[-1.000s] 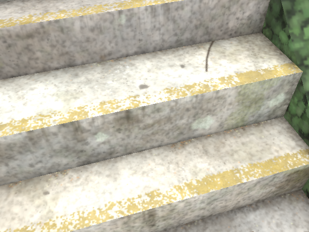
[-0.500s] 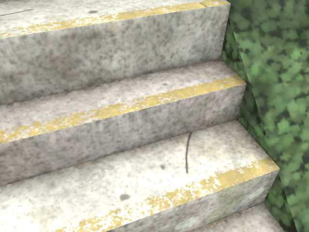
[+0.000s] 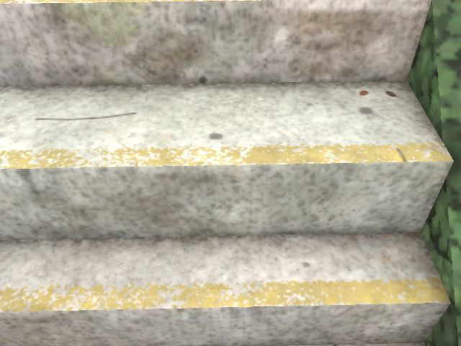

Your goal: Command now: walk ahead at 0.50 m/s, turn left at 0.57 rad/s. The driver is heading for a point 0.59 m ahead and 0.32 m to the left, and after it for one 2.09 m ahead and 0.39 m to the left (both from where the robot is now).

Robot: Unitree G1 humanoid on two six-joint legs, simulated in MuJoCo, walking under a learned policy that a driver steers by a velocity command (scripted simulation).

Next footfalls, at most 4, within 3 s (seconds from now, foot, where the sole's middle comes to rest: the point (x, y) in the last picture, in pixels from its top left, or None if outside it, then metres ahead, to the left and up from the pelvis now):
0.42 left None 0.33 0.13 -0.50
0.84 right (282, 268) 0.57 -0.06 -0.32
1.28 left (81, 290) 0.51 0.36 -0.32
1.76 right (183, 295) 0.50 0.15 -0.32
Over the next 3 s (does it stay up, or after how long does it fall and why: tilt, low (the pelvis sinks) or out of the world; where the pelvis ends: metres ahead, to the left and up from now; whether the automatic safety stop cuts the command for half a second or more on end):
stays up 0.38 0.27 0.27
